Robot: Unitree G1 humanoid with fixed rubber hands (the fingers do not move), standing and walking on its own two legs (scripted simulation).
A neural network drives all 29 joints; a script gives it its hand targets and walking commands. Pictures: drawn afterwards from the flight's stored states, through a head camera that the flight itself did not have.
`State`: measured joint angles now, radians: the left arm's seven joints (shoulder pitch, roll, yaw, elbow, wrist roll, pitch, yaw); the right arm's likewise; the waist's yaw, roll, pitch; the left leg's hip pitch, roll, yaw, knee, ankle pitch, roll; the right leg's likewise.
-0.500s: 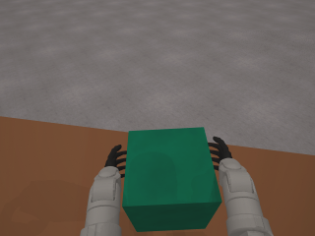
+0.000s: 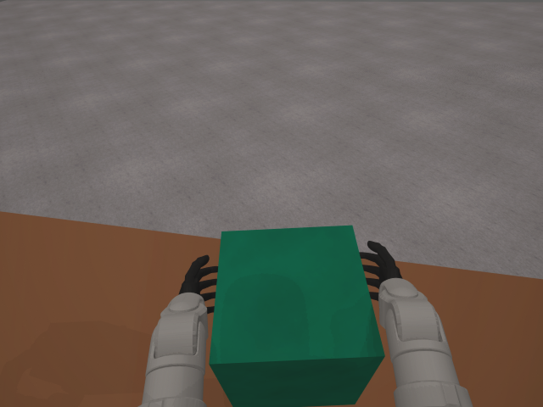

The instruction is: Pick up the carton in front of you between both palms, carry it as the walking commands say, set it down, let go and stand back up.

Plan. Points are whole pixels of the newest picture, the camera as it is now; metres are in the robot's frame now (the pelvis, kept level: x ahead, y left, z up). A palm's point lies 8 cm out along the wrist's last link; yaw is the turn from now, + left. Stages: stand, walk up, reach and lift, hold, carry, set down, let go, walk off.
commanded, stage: hold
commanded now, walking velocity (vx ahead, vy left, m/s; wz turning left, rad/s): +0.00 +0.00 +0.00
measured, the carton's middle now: (290, 321) +0.29 +0.00 -0.04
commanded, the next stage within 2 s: carry in 0.64 s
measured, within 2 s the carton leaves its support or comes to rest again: neither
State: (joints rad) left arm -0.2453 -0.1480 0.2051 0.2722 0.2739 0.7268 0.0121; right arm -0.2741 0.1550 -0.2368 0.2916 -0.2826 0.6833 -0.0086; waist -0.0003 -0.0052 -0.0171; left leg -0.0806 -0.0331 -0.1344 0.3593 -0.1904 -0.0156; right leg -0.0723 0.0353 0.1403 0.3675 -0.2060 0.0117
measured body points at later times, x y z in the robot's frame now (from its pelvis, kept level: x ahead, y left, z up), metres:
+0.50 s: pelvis -0.01 +0.00 +0.00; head -0.06 +0.00 +0.45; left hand +0.29 +0.15 +0.04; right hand +0.30 -0.15 +0.05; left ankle +0.01 +0.13 -0.75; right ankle +0.00 -0.13 -0.75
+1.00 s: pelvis +0.07 -0.02 -0.01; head +0.05 -0.02 +0.44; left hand +0.36 +0.13 +0.07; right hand +0.37 -0.17 +0.08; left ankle +0.08 +0.10 -0.73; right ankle +0.00 -0.14 -0.75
